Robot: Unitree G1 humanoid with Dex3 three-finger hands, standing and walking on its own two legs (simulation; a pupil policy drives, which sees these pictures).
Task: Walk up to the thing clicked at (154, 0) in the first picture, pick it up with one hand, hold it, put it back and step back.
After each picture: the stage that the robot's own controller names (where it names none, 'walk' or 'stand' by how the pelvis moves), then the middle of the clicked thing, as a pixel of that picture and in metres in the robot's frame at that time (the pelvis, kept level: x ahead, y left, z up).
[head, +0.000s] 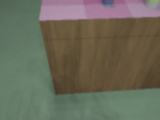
stand; out of the picture +0.89 -0.39 +0.14
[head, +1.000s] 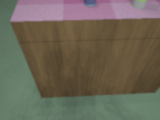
rise first; out of the picture +0.81 -0.26 +0.17
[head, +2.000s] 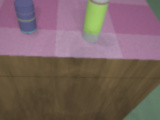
rise first; (96, 10) +0.55 -0.01 +0.17
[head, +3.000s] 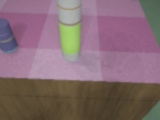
stand; (70, 29) +0.47 +0.07 +0.15
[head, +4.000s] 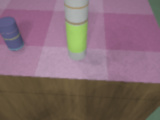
stand; (76, 28) +0.47 +0.04 +0.15
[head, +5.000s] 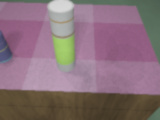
stand; (63, 40) +0.43 +0.08 +0.14
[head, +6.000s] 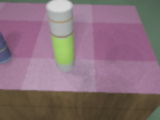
stand; (62, 40) +0.43 +0.08 +0.14
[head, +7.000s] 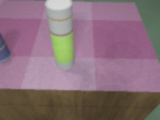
rise first; (62, 39) +0.43 +0.08 +0.14
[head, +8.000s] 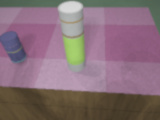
rise first; (74, 41) +0.44 +0.07 +0.14
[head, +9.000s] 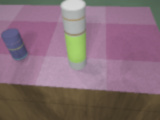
go down; (75, 39) +0.44 +0.07 +0.14
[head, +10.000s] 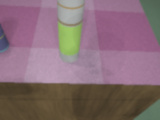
go down; (69, 29) +0.45 +0.04 +0.15
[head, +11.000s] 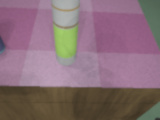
go down; (65, 31) +0.44 +0.05 +0.16
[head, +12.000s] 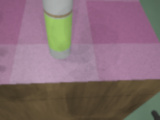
close in; (58, 21) +0.44 +0.06 +0.18
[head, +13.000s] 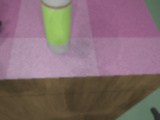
close; (57, 13) +0.44 +0.06 +0.20
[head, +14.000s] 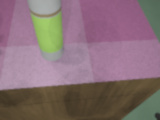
lift; (47, 21) +0.42 +0.08 +0.20
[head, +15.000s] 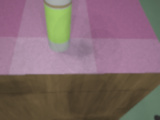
lift; (58, 13) +0.46 +0.07 +0.20
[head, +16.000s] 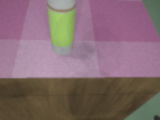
lift; (61, 16) +0.45 +0.06 +0.19
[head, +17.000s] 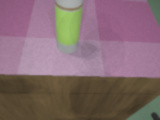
lift; (68, 15) +0.45 +0.05 +0.19
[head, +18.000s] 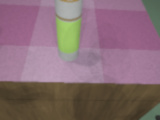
lift; (68, 25) +0.44 +0.06 +0.18
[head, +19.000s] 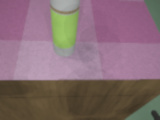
lift; (64, 18) +0.44 +0.06 +0.19
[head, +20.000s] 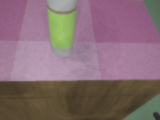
lift; (62, 18) +0.44 +0.06 +0.19
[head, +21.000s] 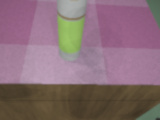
lift; (70, 24) +0.43 +0.05 +0.18
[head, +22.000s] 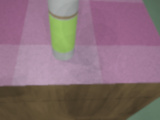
lift; (63, 22) +0.43 +0.06 +0.19
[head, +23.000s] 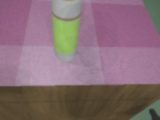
lift; (66, 24) +0.43 +0.05 +0.18
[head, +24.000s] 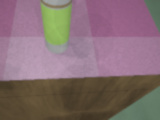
approach; (56, 12) +0.44 +0.06 +0.19
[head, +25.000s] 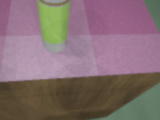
approach; (54, 10) +0.44 +0.06 +0.20
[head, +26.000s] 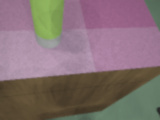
approach; (47, 2) +0.44 +0.07 +0.21
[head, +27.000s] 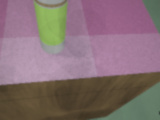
approach; (51, 11) +0.43 +0.06 +0.20
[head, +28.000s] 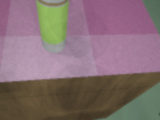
lift; (53, 10) +0.44 +0.07 +0.20
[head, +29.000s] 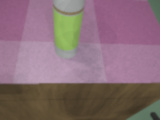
lift; (67, 19) +0.43 +0.05 +0.20
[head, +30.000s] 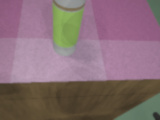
lift; (67, 14) +0.43 +0.05 +0.20
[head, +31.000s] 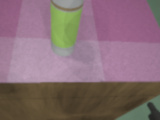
lift; (65, 15) +0.43 +0.05 +0.20
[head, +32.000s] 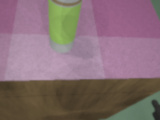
approach; (64, 10) +0.43 +0.05 +0.20
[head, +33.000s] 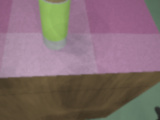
lift; (54, 7) +0.45 +0.06 +0.20
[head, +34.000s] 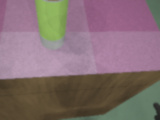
lift; (52, 5) +0.44 +0.06 +0.20
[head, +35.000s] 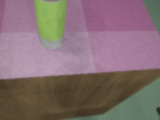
lift; (50, 6) +0.44 +0.06 +0.20
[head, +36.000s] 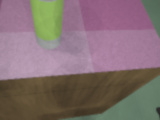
lift; (47, 5) +0.44 +0.07 +0.20
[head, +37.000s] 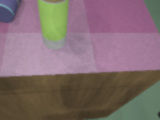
lift; (53, 7) +0.45 +0.07 +0.20
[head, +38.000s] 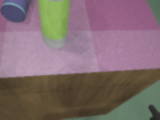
lift; (54, 4) +0.45 +0.06 +0.20
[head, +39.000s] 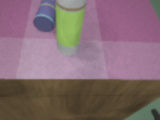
lift; (70, 15) +0.44 +0.05 +0.20
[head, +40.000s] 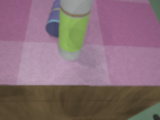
lift; (73, 20) +0.42 +0.04 +0.19
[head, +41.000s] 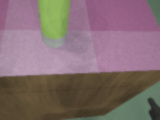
lift; (54, 3) +0.45 +0.06 +0.21
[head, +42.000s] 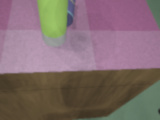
lift; (52, 3) +0.45 +0.07 +0.21
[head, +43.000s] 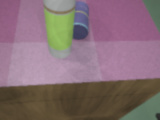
lift; (59, 18) +0.43 +0.06 +0.20
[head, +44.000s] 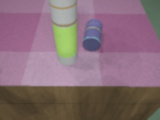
stand; (65, 30) +0.44 +0.07 +0.18
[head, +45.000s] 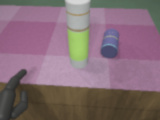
stand; (78, 36) +0.44 +0.04 +0.17
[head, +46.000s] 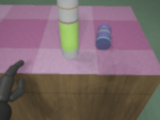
stand; (69, 28) +0.52 +0.03 +0.16
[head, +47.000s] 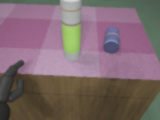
stand; (71, 30) +0.51 +0.04 +0.15
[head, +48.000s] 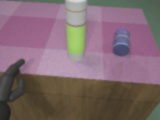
stand; (76, 31) +0.50 +0.04 +0.15
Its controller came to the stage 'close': yes
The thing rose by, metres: 0.00
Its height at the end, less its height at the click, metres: +0.00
